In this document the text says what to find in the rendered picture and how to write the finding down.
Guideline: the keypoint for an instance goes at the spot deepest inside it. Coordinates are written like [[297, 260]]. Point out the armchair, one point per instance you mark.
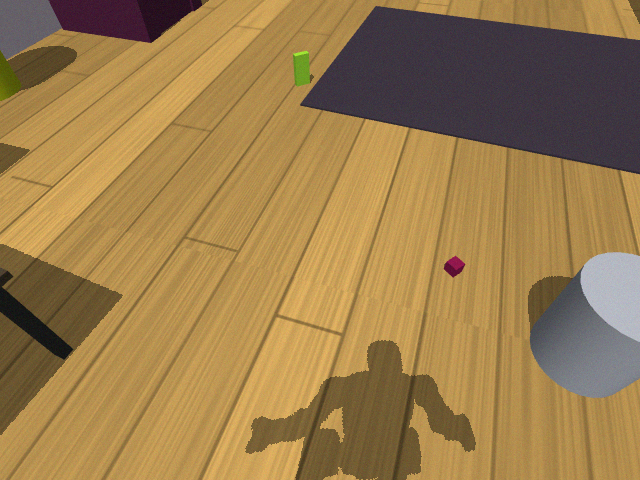
[[138, 20]]

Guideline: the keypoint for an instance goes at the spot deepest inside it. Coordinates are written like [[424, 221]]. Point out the coffee table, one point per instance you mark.
[[27, 321]]

